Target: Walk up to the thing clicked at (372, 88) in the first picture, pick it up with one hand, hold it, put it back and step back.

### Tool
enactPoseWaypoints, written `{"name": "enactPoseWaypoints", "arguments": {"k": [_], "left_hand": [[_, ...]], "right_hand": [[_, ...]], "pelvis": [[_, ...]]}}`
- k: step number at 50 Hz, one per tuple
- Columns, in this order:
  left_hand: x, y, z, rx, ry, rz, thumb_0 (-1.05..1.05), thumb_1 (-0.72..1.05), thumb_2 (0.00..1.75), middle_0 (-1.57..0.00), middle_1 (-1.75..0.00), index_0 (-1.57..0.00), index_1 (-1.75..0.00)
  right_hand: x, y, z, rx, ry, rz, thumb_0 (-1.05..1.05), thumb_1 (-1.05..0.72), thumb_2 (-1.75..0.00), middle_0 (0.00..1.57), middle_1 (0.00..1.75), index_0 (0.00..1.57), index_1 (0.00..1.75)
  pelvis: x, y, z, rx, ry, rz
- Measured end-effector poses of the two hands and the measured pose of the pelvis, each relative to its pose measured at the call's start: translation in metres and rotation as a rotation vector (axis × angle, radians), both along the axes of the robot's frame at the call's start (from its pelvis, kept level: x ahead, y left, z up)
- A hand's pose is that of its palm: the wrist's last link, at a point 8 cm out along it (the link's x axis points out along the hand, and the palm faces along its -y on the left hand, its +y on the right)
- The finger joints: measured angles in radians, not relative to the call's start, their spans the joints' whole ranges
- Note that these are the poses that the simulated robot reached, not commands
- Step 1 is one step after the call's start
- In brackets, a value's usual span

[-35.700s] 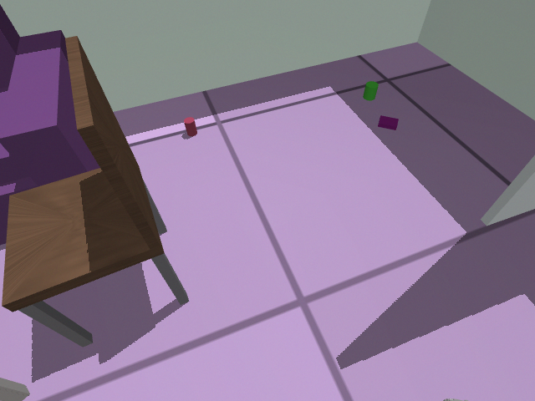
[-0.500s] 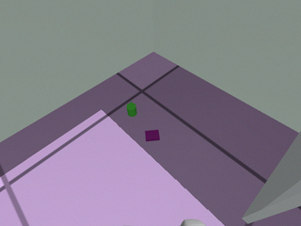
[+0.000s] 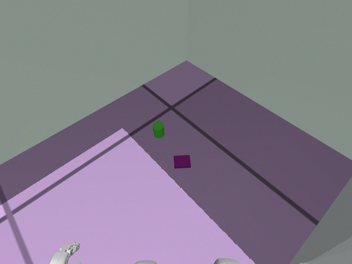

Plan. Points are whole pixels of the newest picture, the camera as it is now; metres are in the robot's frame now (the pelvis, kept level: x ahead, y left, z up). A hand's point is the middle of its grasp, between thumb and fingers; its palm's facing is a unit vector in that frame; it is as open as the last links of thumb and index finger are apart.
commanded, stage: step back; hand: left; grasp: from above
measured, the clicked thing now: (158, 128) +1.02 +0.17 -0.71
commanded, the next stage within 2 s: stand in 0.18 s
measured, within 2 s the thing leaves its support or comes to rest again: neither
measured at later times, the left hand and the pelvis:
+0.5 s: hand out of the picture +0.09 +0.25 -0.13, palm faces -0.01 -0.94 -0.34, open 7.4 cm; pelvis +0.00 +0.00 +0.02, yaw +0 degrees
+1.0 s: hand out of the picture +0.07 +0.24 -0.13, palm faces -0.05 -0.94 -0.34, open 7.4 cm; pelvis +0.00 -0.02 +0.02, yaw -1 degrees
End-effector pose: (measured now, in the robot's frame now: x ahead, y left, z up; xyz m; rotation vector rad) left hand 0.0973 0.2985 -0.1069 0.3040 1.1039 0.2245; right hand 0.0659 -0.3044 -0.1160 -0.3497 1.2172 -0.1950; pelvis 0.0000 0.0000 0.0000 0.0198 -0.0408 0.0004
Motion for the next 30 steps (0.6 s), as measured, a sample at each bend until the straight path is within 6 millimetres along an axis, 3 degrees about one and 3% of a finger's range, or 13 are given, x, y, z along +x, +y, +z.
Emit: {"name": "enactPoseWaypoints", "arguments": {"k": [9, 18, 24, 30], "left_hand": [[0.001, 0.019, -0.002, -0.003, 0.053, 0.017, 0.00, 0.90, 0.89, -0.21, -0.30, -0.20, -0.30], [-0.009, 0.009, 0.006, -0.015, 0.092, 0.007, 0.00, 0.90, 0.89, -0.20, -0.30, -0.20, -0.30], [-0.017, 0.000, 0.010, -0.017, 0.098, -0.001, 0.00, 0.90, 0.89, -0.21, -0.30, -0.20, -0.30], [-0.027, -0.007, 0.010, -0.013, 0.113, -0.009, 0.00, 0.90, 0.89, -0.21, -0.30, -0.20, -0.30]], "right_hand": [[0.026, 0.023, 0.010, 0.018, -0.015, 0.008, 0.01, -0.90, -0.90, 0.21, 0.30, 0.21, 0.30], [0.052, 0.025, 0.019, 0.039, -0.093, 0.026, 0.01, -0.90, -0.90, 0.21, 0.30, 0.21, 0.30], [0.049, 0.018, 0.021, 0.046, -0.102, 0.019, 0.01, -0.90, -0.90, 0.21, 0.30, 0.21, 0.30], [0.029, 0.008, 0.019, 0.049, -0.062, 0.002, 0.01, -0.90, -0.90, 0.21, 0.30, 0.21, 0.30]], "pelvis": [[0.009, 0.008, 0.007, -0.027, 0.009, -0.005], [0.010, 0.009, 0.016, -0.020, -0.008, -0.009], [0.005, 0.003, 0.019, -0.017, -0.015, -0.009], [-0.001, -0.004, 0.021, -0.017, -0.013, -0.009]]}}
